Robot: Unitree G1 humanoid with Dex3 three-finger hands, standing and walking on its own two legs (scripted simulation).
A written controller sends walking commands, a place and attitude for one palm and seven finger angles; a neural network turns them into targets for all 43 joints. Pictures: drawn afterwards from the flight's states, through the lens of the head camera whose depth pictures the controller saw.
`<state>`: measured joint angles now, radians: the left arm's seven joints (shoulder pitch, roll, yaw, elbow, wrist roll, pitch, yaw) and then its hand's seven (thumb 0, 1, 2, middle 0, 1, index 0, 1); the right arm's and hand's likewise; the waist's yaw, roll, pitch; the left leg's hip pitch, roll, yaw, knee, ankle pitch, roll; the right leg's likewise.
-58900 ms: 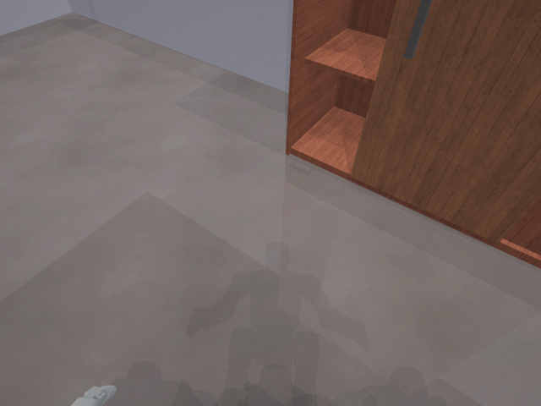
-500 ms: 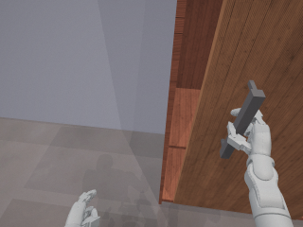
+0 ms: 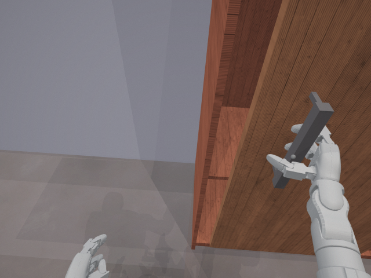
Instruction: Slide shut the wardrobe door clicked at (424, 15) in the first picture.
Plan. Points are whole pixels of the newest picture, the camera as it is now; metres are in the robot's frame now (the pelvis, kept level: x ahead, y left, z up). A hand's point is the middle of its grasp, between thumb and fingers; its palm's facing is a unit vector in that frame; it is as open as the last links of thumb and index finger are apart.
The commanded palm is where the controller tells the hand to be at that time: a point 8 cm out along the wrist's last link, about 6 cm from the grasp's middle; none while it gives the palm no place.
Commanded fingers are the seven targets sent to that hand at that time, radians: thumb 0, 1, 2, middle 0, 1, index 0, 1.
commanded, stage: loosen the grip on the handle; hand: right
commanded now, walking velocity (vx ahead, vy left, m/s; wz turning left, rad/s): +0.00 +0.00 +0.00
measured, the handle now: (294, 145) +0.40 -0.23 +0.10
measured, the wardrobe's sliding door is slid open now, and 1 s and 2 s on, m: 0.07 0.07 0.07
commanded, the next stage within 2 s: slip the hand off the handle in 0.30 s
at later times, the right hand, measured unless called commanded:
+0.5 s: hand (298, 164) +0.35 -0.22 +0.09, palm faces +0.22 +0.97 -0.14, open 14.6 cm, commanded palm +0.32 -0.27 +0.11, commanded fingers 0.00 0.55 -0.20 0.25 1.15 0.25 1.15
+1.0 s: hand (330, 164) +0.35 -0.29 +0.10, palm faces +0.21 +0.97 -0.14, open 14.7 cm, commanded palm +0.31 -0.33 +0.11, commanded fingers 0.00 0.55 -0.20 0.25 1.15 0.25 1.15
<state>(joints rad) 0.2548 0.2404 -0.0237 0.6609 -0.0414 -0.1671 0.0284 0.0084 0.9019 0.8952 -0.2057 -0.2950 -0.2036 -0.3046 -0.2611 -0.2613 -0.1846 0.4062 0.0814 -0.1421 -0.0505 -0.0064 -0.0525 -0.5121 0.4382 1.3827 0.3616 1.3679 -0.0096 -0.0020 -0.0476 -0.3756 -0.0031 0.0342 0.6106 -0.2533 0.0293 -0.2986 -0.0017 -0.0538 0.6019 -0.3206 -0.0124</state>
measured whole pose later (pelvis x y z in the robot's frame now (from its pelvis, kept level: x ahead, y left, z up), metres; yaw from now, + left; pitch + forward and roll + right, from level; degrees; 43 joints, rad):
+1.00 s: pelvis +0.02 -0.03 -0.01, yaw -1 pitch +6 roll +1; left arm 0.29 0.25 -0.03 0.65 -0.03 -0.16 0.06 0.01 0.90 0.90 -0.21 -0.30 -0.20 -0.30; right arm -0.21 -0.38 -0.32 0.41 0.16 -0.21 0.17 -0.01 0.55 -0.20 0.26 1.15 0.25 1.15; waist -0.01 -0.01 -0.07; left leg -0.46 0.01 0.04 0.66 -0.29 0.00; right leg -0.42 0.01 -0.04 0.71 -0.39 -0.04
